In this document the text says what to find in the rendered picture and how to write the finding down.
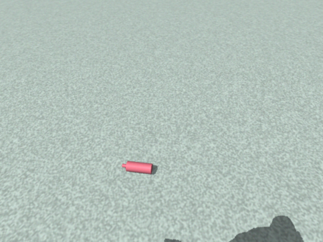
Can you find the bottle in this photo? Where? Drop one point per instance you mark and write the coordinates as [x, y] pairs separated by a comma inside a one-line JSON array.
[[138, 167]]

